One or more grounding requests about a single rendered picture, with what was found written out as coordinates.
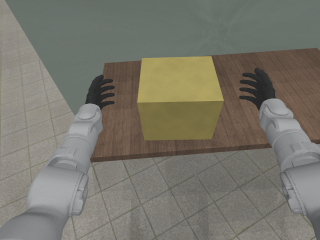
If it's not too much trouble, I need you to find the table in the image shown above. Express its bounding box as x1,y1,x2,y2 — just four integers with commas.
90,48,320,163

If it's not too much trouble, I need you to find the right robot forearm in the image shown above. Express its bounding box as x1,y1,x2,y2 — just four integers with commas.
258,98,320,172

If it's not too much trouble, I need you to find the robot left hand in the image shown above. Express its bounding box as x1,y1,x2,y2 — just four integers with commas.
85,75,115,110

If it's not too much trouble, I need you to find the robot right hand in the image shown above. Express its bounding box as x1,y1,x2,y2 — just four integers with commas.
239,68,276,110

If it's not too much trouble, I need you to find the left robot forearm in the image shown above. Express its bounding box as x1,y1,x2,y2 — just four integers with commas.
27,103,103,208

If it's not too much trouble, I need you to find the robot left upper arm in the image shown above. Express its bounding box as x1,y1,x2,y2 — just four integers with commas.
0,165,89,240

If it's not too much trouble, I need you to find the carton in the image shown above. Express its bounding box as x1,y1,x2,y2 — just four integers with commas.
137,56,224,141

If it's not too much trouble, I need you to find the robot right upper arm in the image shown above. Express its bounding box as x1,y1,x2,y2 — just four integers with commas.
279,161,320,240

